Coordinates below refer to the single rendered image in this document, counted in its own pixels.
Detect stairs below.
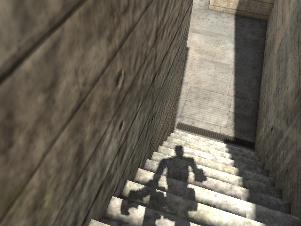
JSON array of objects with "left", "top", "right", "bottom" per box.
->
[{"left": 88, "top": 130, "right": 301, "bottom": 226}]

